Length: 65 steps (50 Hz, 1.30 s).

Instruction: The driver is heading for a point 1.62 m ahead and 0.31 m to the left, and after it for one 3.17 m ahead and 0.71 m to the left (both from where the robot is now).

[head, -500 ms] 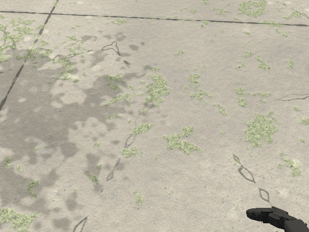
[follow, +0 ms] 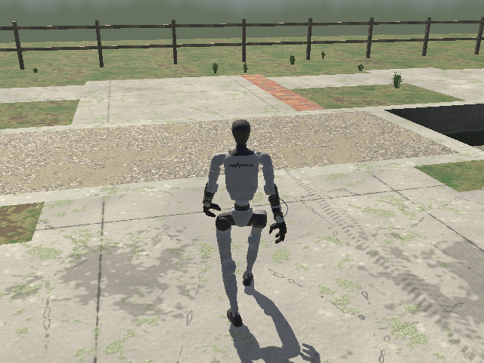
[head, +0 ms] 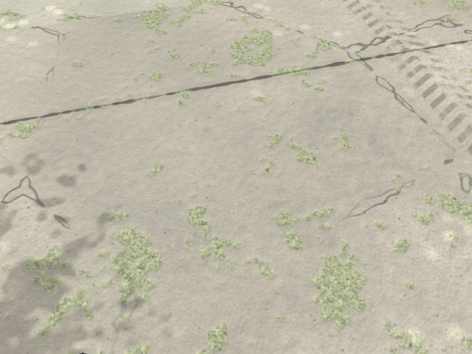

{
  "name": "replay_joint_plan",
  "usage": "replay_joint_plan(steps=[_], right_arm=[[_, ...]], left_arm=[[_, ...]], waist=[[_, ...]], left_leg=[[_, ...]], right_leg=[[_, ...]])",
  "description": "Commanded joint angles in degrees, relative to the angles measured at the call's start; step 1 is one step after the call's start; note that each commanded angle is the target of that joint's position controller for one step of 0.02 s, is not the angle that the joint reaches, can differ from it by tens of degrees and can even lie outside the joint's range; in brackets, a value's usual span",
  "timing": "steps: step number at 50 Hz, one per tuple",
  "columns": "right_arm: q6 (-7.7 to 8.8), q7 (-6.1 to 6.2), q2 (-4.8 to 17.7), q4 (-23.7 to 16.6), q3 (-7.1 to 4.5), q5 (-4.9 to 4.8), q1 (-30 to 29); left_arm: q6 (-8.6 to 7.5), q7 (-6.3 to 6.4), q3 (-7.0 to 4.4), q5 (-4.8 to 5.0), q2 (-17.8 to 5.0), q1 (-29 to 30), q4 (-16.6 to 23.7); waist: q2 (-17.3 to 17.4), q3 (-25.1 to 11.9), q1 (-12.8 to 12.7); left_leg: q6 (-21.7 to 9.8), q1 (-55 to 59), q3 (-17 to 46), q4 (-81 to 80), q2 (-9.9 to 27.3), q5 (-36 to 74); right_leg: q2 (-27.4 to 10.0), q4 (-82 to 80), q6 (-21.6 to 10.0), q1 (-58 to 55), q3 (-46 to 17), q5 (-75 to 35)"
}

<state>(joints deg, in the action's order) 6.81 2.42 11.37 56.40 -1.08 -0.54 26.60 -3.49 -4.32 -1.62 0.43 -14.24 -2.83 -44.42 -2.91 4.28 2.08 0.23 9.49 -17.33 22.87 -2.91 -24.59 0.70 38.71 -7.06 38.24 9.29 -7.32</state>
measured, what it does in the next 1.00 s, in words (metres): walks ahead, turning left: right foot, then left foot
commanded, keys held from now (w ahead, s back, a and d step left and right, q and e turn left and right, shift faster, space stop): e+shift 0.04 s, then q+shift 0.76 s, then e+shift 0.20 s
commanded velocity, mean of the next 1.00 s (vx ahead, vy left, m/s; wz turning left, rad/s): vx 0.12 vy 0.00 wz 0.36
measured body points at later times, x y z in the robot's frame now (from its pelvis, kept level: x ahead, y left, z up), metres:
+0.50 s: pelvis +0.23 +0.06 +0.02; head +0.27 +0.06 +0.47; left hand +0.37 +0.34 -0.09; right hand +0.37 -0.19 -0.10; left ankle +0.30 +0.20 -0.68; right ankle +0.21 -0.02 -0.72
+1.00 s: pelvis +0.31 +0.10 +0.01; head +0.32 +0.13 +0.46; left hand +0.31 +0.41 -0.10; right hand +0.60 -0.04 -0.05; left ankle +0.29 +0.20 -0.72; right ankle +0.40 -0.03 -0.69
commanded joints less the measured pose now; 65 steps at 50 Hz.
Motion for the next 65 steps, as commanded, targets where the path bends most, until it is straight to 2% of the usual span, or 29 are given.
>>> replay_joint_plan(steps=[1,2,3,4,5,6,7,9,12,14,17,22,27,29,30,31,32,33,34,35,42,48,53,55,56,57,58,61,65], right_arm=[[-0.92,2.85,17.59,-10.59,-4.11,-0.62,-18.00],[-0.61,0.88,9.57,-12.16,-2.34,0.42,-20.08],[0.70,-0.38,2.94,-14.05,-0.36,1.00,-6.37],[1.48,-1.63,6.50,-13.49,-0.51,0.64,-1.43],[1.21,-2.28,8.96,-14.76,-1.08,-1.95,-1.34],[0.06,-1.56,11.40,-13.43,-1.94,-1.65,-3.48],[-1.64,-0.91,11.80,-11.99,-2.42,-1.15,-4.33],[-4.47,0.02,9.99,-10.72,-2.52,-1.19,-3.93],[-4.36,0.39,7.42,-12.47,-2.14,-0.60,-8.58],[-4.36,-0.02,7.82,-13.67,-2.27,-1.00,-11.12],[-5.19,-0.73,8.26,-15.76,-2.72,-1.34,-15.07],[-6.32,-2.24,8.04,-19.26,-3.23,-0.69,-18.76],[-6.05,-4.72,8.14,-20.75,-3.99,-1.01,-15.88],[-5.51,-4.22,10.81,-18.75,-5.71,-0.55,-7.44],[-5.33,-2.79,19.14,-19.04,-8.27,0.25,-3.18],[-5.08,-2.59,22.85,-20.34,-8.58,2.18,-2.23],[-4.88,-3.17,19.54,-21.81,-7.84,2.21,-3.93],[-4.86,-3.11,18.23,-22.86,-7.58,1.12,-8.32],[-5.51,-2.68,16.22,-23.61,-7.16,-0.69,-12.16],[-6.37,-2.06,14.67,-24.53,-6.64,-1.60,-14.79],[-8.19,0.63,14.52,-26.81,-6.46,0.02,-15.69],[-7.72,-0.83,7.85,-24.90,-2.50,2.81,-17.24],[-7.49,-0.80,13.39,-23.96,-3.90,1.42,-18.87],[-6.71,-0.05,12.13,-24.36,-3.99,1.30,-17.87],[-6.21,0.23,10.63,-26.28,-3.97,2.31,-18.69],[-5.68,0.44,10.73,-27.61,-4.06,2.12,-23.72],[-5.45,0.39,10.38,-28.76,-4.12,1.33,-27.13],[-6.08,-0.39,8.29,-27.43,-4.14,0.71,-25.70],[-5.42,-1.39,5.64,-26.65,-3.70,0.24,-26.49]], left_arm=[[0.18,0.75,-6.07,2.17,-14.38,-30.85,-3.93],[0.76,2.70,-5.45,1.44,-13.02,-30.39,-5.28],[-0.60,2.86,-3.50,-3.56,-13.79,-20.68,-1.41],[-0.81,2.54,-3.28,-4.88,-11.93,-19.07,2.47],[-0.75,2.48,-3.72,-4.04,-11.64,-12.85,4.56],[-0.96,2.51,-3.12,-1.23,-9.10,-7.70,5.60],[-1.15,2.60,-1.63,-0.03,-5.99,-4.61,5.43],[-2.26,2.26,-0.22,-1.25,-3.50,-4.56,3.01],[-2.32,3.75,-1.33,-2.66,-6.82,-8.52,-0.48],[-0.85,5.35,-2.33,-1.89,-8.95,-8.00,0.02],[1.25,6.67,-2.37,-1.45,-7.98,-5.42,1.22],[3.44,7.37,-2.81,-1.41,-8.05,-4.67,1.95],[4.04,7.53,-3.69,0.18,-9.61,-2.83,2.88],[3.73,7.47,-3.78,0.86,-8.94,-3.23,2.51],[3.11,7.06,-3.40,-0.99,-7.71,-2.68,4.68],[2.33,6.07,-2.31,-2.99,-4.48,-1.61,7.85],[1.65,5.10,-2.73,-1.69,-6.88,-0.01,7.01],[1.50,4.92,-3.04,-0.21,-7.53,0.84,7.02],[1.74,5.48,-3.20,-0.41,-7.26,0.58,6.11],[2.19,6.15,-3.54,-1.05,-7.88,0.70,6.16],[3.06,6.61,-2.94,-0.43,-5.81,-1.92,4.32],[3.27,5.43,-1.98,-0.15,-4.61,-3.49,3.71],[2.36,4.11,-3.01,0.71,-7.98,-4.01,5.70],[1.77,4.07,-3.83,-0.45,-11.12,-6.89,6.10],[1.58,4.27,-5.26,0.49,-14.80,-9.38,5.52],[1.65,4.31,-5.69,0.12,-15.14,-12.24,5.69],[1.25,4.56,-5.52,-0.74,-13.71,-16.72,5.20],[1.87,6.04,-5.93,0.94,-12.93,-10.74,7.74],[5.18,7.48,-6.51,1.30,-12.40,-9.11,9.69]], waist=[[9.00,-14.79,-20.25],[-9.46,-9.09,-17.45],[-16.15,-15.22,-4.34],[-7.11,-28.53,-5.37],[1.73,-26.89,-2.60],[12.09,-20.16,-0.59],[14.54,-14.01,1.10],[10.53,-8.08,2.35],[2.19,-8.88,-0.14],[0.42,-11.60,-1.41],[-0.97,-11.66,-2.75],[-2.41,-8.59,-4.43],[-3.49,-8.98,-2.73],[0.52,-11.50,1.64],[13.89,-13.57,2.53],[22.54,-21.38,-0.21],[12.84,-25.63,2.36],[8.86,-21.05,0.62],[4.57,-15.94,-1.28],[5.01,-13.40,-2.49],[10.48,-15.39,-2.49],[11.09,-13.14,-0.76],[11.11,-5.35,-1.09],[3.68,-6.11,-0.74],[-7.08,-7.12,0.57],[-12.10,-5.99,-3.08],[-11.62,-7.55,-6.19],[-3.22,-8.83,-2.78],[-4.65,-11.49,-2.60]], left_leg=[[5.46,-21.25,5.10,38.29,9.61,68.71],[6.16,-36.04,6.15,61.22,-1.98,-1.01],[5.34,-47.77,18.78,77.83,-3.31,-14.90],[3.16,-46.07,27.47,79.76,-0.68,-13.79],[1.59,-51.13,26.75,75.50,0.40,-8.06],[1.33,-51.01,24.49,69.00,4.73,-2.90],[2.01,-46.37,23.89,65.37,7.05,-0.87],[3.09,-35.75,25.18,53.01,10.03,0.65],[3.68,-36.95,22.84,40.72,8.50,8.21],[4.05,-41.92,21.96,36.53,8.42,12.75],[4.78,-45.72,20.55,32.29,9.45,16.25],[3.50,-48.12,17.22,26.50,9.50,14.01],[-0.94,-41.05,12.69,15.33,6.24,10.41],[-5.16,-26.14,13.20,3.47,2.52,23.82],[-10.79,-13.64,30.69,2.96,12.84,54.98],[-22.91,-0.50,52.24,3.26,23.64,67.74],[-22.62,0.59,50.40,1.90,23.26,60.49],[-19.64,-3.77,44.88,1.36,20.27,52.84],[-16.31,-9.15,40.61,0.42,16.68,45.43],[-14.47,-14.28,38.75,-0.75,14.74,39.66],[-11.52,-17.82,37.08,0.60,11.33,34.69],[-12.05,-25.54,34.17,0.16,12.88,28.38],[-11.20,-24.69,35.30,0.11,13.24,9.62],[-6.63,-24.85,29.75,10.99,8.13,16.78],[-1.98,-30.16,20.09,20.54,-0.23,12.81],[0.80,-39.81,17.94,27.15,-4.54,0.30],[1.37,-47.05,21.70,37.11,-4.30,-12.55],[2.28,-49.63,25.03,40.84,-1.06,-5.35],[3.59,-42.11,22.42,26.01,-2.91,1.81]], right_leg=[[1.01,-7.08,-4.45,-43.07,-7.14,-9.91],[-2.50,-13.17,-5.88,-49.13,-13.30,-21.98],[-13.15,-2.98,-14.15,-54.42,-33.48,-56.02],[-20.18,-5.91,-20.18,-58.30,-40.25,-54.64],[-21.62,-12.92,-22.47,-53.75,-43.32,-28.69],[-19.78,-17.16,-18.92,-43.02,-41.04,-12.24],[-18.26,-19.11,-16.28,-31.39,-36.43,-11.58],[-13.93,-20.81,-12.45,-15.60,-25.56,-15.90],[-9.99,-20.14,-9.00,-19.02,-13.77,-30.12],[-10.59,-19.33,-7.26,-27.10,-11.31,-30.05],[-12.09,-19.95,-6.67,-31.85,-8.80,-20.60],[-16.06,-19.26,-6.67,-35.12,-7.20,-9.32],[-18.50,-12.07,-2.69,-37.64,-4.30,-14.83],[-13.21,1.91,2.66,-31.61,0.44,-14.83],[-6.68,18.97,7.86,-16.48,2.30,7.15],[3.88,34.37,10.45,1.68,-5.42,46.28],[2.10,39.49,9.19,3.74,-15.87,45.18],[0.95,38.27,8.27,5.30,-16.27,40.03],[-0.22,34.56,8.59,5.72,-15.70,35.52],[-0.98,30.57,8.96,4.23,-15.63,32.38],[0.73,15.05,12.05,-2.66,-15.19,24.24],[-4.15,7.74,10.73,-15.71,-12.45,24.36],[-0.76,-5.45,6.34,-16.92,-7.84,23.82],[-5.32,-10.66,2.86,-20.68,-17.33,3.37],[-11.13,-13.33,-2.98,-24.04,-28.33,-5.41],[-16.71,-17.42,-9.74,-28.86,-40.09,-8.08],[-19.25,-19.12,-12.44,-34.90,-44.61,-9.04],[-13.43,-16.00,-6.47,-36.25,-36.13,-8.44],[-8.34,-14.96,-3.61,-33.86,-33.69,-6.79]])
Next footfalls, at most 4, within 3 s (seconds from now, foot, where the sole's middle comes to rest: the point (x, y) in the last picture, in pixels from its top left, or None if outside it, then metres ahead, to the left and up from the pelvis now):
0.04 right None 0.24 -0.02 -0.76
0.58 left None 0.33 0.21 -0.76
1.08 right None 0.40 -0.01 -0.76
1.46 left None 0.41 0.22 -0.76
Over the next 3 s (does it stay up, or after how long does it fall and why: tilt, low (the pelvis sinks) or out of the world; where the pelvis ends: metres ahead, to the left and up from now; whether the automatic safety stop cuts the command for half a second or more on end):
stays up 0.75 0.12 0.01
